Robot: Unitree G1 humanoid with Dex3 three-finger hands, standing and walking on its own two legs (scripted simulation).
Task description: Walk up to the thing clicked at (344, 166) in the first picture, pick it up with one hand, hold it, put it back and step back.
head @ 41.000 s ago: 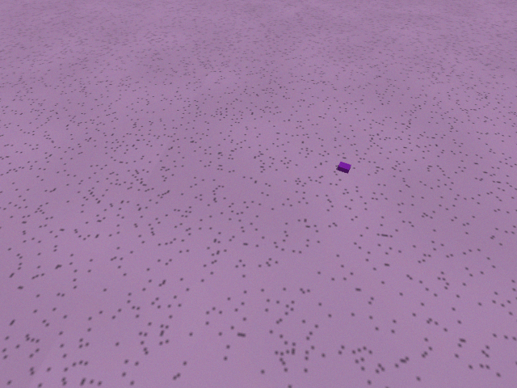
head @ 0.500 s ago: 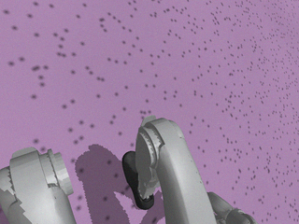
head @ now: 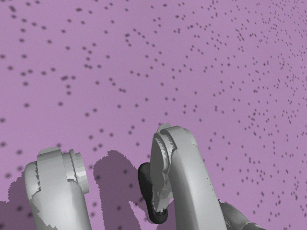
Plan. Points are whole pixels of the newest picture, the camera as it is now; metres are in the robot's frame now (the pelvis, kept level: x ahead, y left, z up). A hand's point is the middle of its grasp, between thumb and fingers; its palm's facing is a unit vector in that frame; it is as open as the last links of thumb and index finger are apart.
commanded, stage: settle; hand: left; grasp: from above
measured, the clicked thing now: out of the picture +0.40 +0.42 -0.24
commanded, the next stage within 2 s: lift in 0.48 s
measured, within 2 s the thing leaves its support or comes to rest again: neither
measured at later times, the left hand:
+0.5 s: hand out of the picture +0.39 +0.38 -0.12, palm faces -0.43 -0.12 -0.89, open 4.9 cm
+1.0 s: hand out of the picture +0.36 +0.38 -0.03, palm faces -0.45 -0.13 -0.89, open 4.7 cm
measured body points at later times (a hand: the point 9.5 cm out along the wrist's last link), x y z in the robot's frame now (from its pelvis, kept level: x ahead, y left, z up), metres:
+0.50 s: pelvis -0.01 -0.01 +0.03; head +0.21 +0.09 +0.41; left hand +0.41 +0.38 -0.07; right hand +0.10 -0.28 -0.07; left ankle +0.06 +0.12 -0.26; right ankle +0.12 -0.14 -0.26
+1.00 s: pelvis -0.01 -0.01 +0.09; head +0.18 +0.08 +0.49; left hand +0.38 +0.38 +0.02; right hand +0.11 -0.27 -0.02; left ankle +0.06 +0.12 -0.26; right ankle +0.12 -0.14 -0.26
